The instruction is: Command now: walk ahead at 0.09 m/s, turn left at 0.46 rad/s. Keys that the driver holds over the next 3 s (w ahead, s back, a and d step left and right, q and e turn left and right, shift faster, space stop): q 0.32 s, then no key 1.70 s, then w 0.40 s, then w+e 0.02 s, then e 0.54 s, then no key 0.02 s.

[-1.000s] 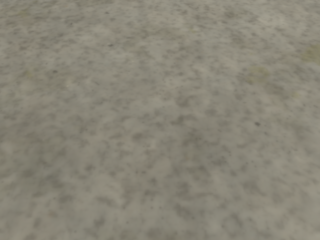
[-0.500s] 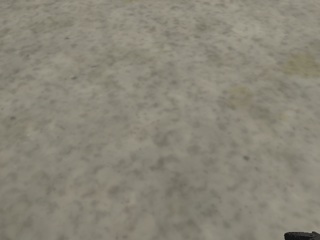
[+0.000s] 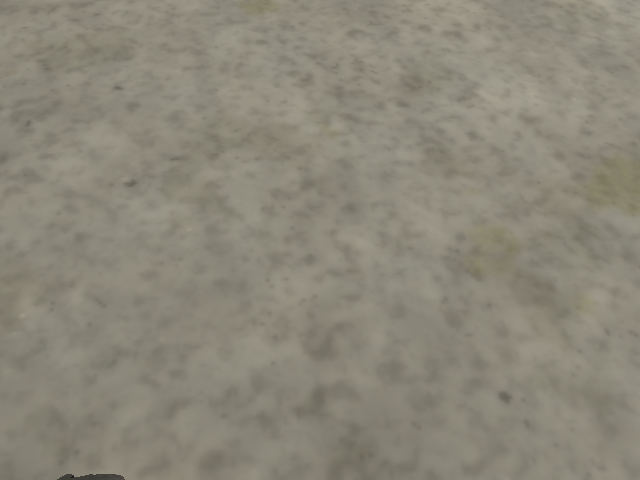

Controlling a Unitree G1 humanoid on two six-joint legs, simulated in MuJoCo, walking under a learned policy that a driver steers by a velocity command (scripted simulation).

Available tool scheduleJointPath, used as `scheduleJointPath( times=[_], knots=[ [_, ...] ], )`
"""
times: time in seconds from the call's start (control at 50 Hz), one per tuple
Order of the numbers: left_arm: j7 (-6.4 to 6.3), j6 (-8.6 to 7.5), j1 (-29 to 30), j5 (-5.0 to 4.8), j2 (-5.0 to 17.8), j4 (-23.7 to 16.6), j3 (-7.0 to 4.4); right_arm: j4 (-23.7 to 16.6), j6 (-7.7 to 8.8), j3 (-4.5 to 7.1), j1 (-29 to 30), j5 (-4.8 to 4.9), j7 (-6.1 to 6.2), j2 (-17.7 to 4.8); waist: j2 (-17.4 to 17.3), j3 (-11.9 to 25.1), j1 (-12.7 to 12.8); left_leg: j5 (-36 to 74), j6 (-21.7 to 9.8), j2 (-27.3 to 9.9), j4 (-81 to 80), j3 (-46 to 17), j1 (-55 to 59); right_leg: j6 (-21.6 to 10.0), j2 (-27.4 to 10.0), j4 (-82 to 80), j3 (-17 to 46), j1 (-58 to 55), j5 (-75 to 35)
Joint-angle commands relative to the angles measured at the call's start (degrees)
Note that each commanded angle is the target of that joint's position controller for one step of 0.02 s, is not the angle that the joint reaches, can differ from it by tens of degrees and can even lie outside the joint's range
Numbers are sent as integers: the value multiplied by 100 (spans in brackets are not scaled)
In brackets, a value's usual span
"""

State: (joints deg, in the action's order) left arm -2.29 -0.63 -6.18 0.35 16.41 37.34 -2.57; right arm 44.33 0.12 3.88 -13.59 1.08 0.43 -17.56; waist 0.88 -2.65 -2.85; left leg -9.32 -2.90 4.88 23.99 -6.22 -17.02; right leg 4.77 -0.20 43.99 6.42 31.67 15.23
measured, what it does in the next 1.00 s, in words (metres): steps on the spot, turning left: right foot, then left foot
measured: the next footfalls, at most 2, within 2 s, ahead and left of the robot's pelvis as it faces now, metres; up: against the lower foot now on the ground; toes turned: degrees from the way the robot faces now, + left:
right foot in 0.12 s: +0.13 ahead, -0.14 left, +0.00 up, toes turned +10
left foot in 0.50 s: +0.05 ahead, +0.12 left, +0.00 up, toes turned +16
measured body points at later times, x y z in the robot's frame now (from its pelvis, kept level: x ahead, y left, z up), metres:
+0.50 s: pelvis +0.04 -0.01 -0.01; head +0.07 +0.01 +0.44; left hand +0.09 +0.30 -0.11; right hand +0.28 -0.22 -0.10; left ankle +0.01 +0.11 -0.74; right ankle +0.09 -0.14 -0.74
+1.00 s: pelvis +0.04 +0.00 -0.01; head +0.05 -0.01 +0.44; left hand +0.06 +0.29 -0.12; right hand +0.24 -0.20 -0.13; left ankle +0.01 +0.11 -0.74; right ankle +0.07 -0.13 -0.74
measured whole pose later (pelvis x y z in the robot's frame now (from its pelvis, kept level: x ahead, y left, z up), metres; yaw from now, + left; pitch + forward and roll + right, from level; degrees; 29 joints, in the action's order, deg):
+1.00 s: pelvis +0.04 +0.00 -0.01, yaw +18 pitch -1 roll +0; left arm -1.0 -0.4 -12.0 0.9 14.3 47.7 -2.3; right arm 47.0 -1.2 1.9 -8.6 -0.7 0.5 -13.5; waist -0.9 -1.8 0.1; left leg -14.8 -0.6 1.4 28.8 -1.2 -12.6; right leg 1.6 -1.8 29.1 0.5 11.2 16.6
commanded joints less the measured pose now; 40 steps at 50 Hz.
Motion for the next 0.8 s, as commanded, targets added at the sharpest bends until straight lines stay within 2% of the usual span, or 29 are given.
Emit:
scheduleJointPath(
  times=[0.02, 0.04, 0.08, 0.1, 0.12, 0.14, 0.16, 0.18, 0.2, 0.22, 0.26, 0.3, 0.36, 0.42, 0.46, 0.48, 0.5, 0.52, 0.54, 0.56, 0.58, 0.6, 0.62, 0.68, 0.72, 0.76, 0.8],
  knots=[
    [23, -68, -95, -36, 499, -371, -175, -472, -59, 255, 240, 18, 81, -961, -891, 838, 199, 1289, -894, -1283, -331, -1416, 286, -11, 238, -520, -115, -788, -73],
    [48, -112, -83, -51, 526, -388, -192, -502, -91, 256, 255, 18, 90, -950, -948, 818, 206, 1261, -859, -1281, -225, -1595, 385, -46, 270, -810, -97, -875, -26],
    [92, -215, -379, -69, 551, -305, -239, -609, -143, 236, 466, 65, 120, -874, -986, 795, 441, 1144, -630, -1100, 124, -1795, 426, -200, 248, -1999, -159, -1457, -670],
    [82, -251, -511, -28, 719, -276, -295, -649, -150, 187, 379, 58, 135, -700, -837, 858, 421, 594, -382, -886, 442, -1724, 172, -381, -172, -2393, 29, -2027, -1233],
    [20, -224, -575, 80, 1101, -369, -373, -689, -145, 89, 79, -60, 121, -354, 226, 1151, 238, -1162, -59, -397, 1614, -1075, -437, -876, -1458, -2324, 1035, -2783, -2422],
    [55, -148, -571, 280, 1272, -314, -420, -858, -91, 107, -70, -40, 111, -425, 1522, 957, 84, -2971, 240, 261, 2642, -151, -1630, -1863, -2363, -2440, 2318, -2893, -3516],
    [66, -155, -564, 219, 1032, -363, -378, -755, -59, 222, -258, -92, 96, -847, 1225, 1016, 151, -2928, 473, -135, 3830, -179, -1804, -2205, -2522, -2452, 2421, -2828, -3532],
    [59, -164, -385, 162, 721, -403, -292, -631, -106, 325, -237, -18, 88, -1072, 781, 900, 150, -2536, 590, -245, 4301, -177, -1847, -2002, -2143, -2342, 1718, -2716, -3336],
    [61, -148, -167, 113, 624, -435, -265, -527, -204, 353, -271, 10, 121, -1016, 528, 783, 82, -2211, 714, -327, 4475, -113, -1851, -1738, -1760, -2289, 1136, -2599, -3029],
    [52, -128, -41, 55, 620, -429, -260, -556, -281, 347, -203, 1, 142, -942, 557, 684, 94, -1920, 807, -387, 4576, -59, -1913, -1648, -1627, -2298, 848, -2496, -2937],
    [22, -75, -70, 78, 679, -371, -276, -691, -344, 268, -15, 36, 109, -645, 704, 576, 163, -1548, 918, -410, 4329, 234, -1763, -1638, -1365, -2417, 287, -2298, -3003],
    [-22, -21, -212, 92, 737, -309, -319, -882, -343, 213, 277, 48, 77, -493, 875, 656, 320, -1409, 967, -494, 3788, 379, -1761, -1732, -1431, -2458, 112, -2561, -2940],
    [-17, 28, -242, 53, 898, -240, -385, -1046, -322, 134, 487, -12, -3, -350, 917, 859, 422, -1414, 876, -603, 2820, 518, -1090, -1795, -1533, -2402, -77, -2513, -2916],
    [66, 38, -248, -43, 1013, -153, -415, -1068, -327, 141, 458, -31, -59, -419, 992, 897, 440, -1359, 709, -508, 1975, 715, -528, -1824, -1637, -2303, -64, -2475, -2826],
    [98, 41, -163, -141, 1024, -92, -399, -999, -326, 150, 275, -37, -94, -403, 948, 842, 291, -788, 501, -420, 951, 831, -29, -1684, -1588, -2066, -96, -2372, -2551],
    [100, 45, -139, -195, 958, -44, -367, -902, -312, 154, 70, -52, -111, -385, 888, 813, 162, -146, 337, -331, 127, 920, 479, -1494, -1479, -1864, -199, -2157, -2295],
    [117, 18, -455, -181, 768, 112, -298, -895, -305, 173, 19, -76, -92, -523, 599, 818, 180, 560, 170, -473, -393, 624, 1141, -1090, -1278, -1605, -390, -1726, -1672],
    [170, -16, -636, 83, 356, 72, -152, -977, -302, 231, -68, -121, -9, -938, -688, 1097, 381, 2168, -169, -1679, -434, -839, 2007, -488, -772, -511, -924, -889, 82],
    [148, -25, -436, 146, 289, -120, -119, -1036, -259, 194, 229, -253, -16, -1024, -1605, 901, 381, 2659, -1201, -2646, -390, -1622, 1445, -146, -301, 3, -921, -241, 2040],
    [83, 17, -112, 61, 695, -107, -226, -1037, -153, 147, 233, -331, -46, -775, -1194, 839, 53, 2106, -1466, -2516, -529, -1563, 1047, -62, -416, 713, -541, -335, 2130],
    [68, 59, -130, -22, 798, -44, -287, -939, -64, 85, 382, -334, -55, -633, -1122, 699, 168, 1799, -1290, -2218, -565, -1207, 921, -65, -421, 1035, -425, -329, 1907],
    [29, 109, -283, -23, 768, 107, -314, -903, -14, 95, 579, -273, -51, -668, -1020, 621, 258, 1511, -1069, -1965, -561, -947, 890, -55, -420, 1098, -395, -297, 1660],
    [0, 162, -368, 13, 802, 177, -339, -886, 22, 67, 736, -195, -43, -596, -1031, 526, 294, 1696, -975, -1900, -535, -827, 830, -6, -437, 1133, -338, -314, 1412],
    [21, 163, -605, -23, 525, 326, -269, -767, 17, -7, 874, -180, -5, -386, -899, 627, 423, 2205, -907, -1610, -392, -383, 711, 68, -377, 768, -417, -832, 961],
    [34, 141, -417, -34, 381, 317, -194, -677, -12, -6, 815, -174, 1, -372, -909, 635, 277, 2156, -921, -1576, -296, -385, 825, 58, -350, 54, -501, -1072, 903],
    [46, 132, -389, -60, 406, 336, -179, -572, -42, -6, 748, -171, 4, -401, -897, 672, 215, 1982, -989, -1658, -256, -583, 904, 37, -305, -561, -542, -1338, 778],
    [71, 109, -620, -45, 360, 471, -154, -479, -53, -52, 854, -110, 1, -317, -793, 620, 413, 1447, -816, -1534, -186, -578, 721, -72, -236, -1802, -631, -1952, -207]
  ],
)
Over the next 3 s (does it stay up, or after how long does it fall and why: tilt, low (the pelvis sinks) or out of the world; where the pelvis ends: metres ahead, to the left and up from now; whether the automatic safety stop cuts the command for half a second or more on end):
stays up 0.30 0.06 -0.01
